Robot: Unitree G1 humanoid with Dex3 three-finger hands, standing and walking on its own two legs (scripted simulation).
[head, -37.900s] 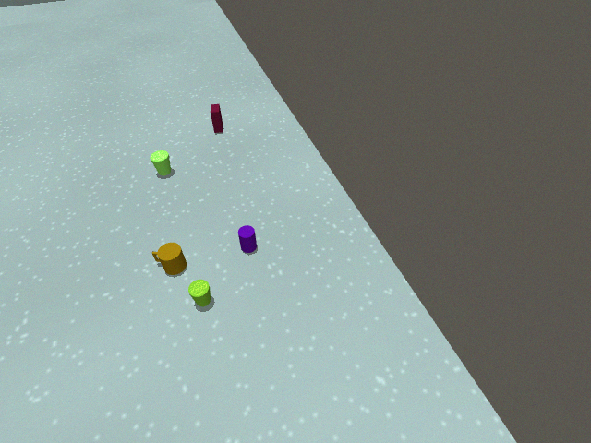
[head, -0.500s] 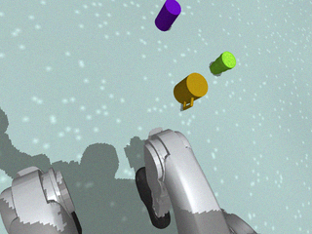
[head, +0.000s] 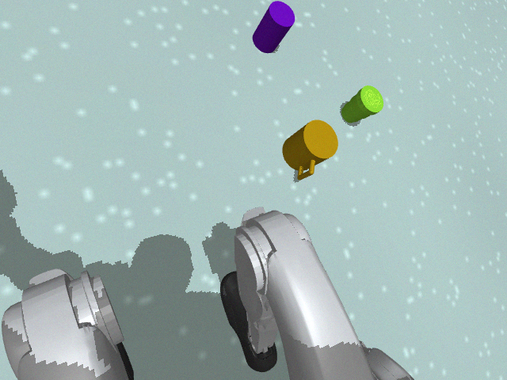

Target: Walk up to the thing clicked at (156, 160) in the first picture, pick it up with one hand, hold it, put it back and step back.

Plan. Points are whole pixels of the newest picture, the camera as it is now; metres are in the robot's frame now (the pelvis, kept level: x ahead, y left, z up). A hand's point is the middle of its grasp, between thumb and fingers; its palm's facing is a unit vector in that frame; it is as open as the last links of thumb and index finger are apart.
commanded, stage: settle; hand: left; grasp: from above
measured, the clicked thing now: out of the picture +0.45 +0.32 -0.25
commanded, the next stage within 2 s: lift in 0.98 s
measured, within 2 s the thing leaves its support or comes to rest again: leaves its support in 0.44 s
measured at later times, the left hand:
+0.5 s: hand out of the picture +0.44 +0.32 -0.19, palm faces -0.38 -0.11 -0.92, open 11.7 cm
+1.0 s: hand out of the picture +0.43 +0.33 -0.10, palm faces -0.44 -0.10 -0.89, open 11.7 cm
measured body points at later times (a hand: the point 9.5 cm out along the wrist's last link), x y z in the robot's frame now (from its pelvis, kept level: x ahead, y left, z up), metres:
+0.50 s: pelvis +0.01 +0.00 +0.01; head +0.25 +0.10 +0.37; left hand +0.46 +0.33 -0.14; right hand +0.07 -0.27 -0.08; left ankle +0.07 +0.13 -0.27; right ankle +0.11 -0.13 -0.27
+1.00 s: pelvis +0.00 -0.01 +0.05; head +0.22 +0.08 +0.43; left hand +0.45 +0.33 -0.05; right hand +0.09 -0.27 -0.05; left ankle +0.07 +0.13 -0.27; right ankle +0.11 -0.13 -0.27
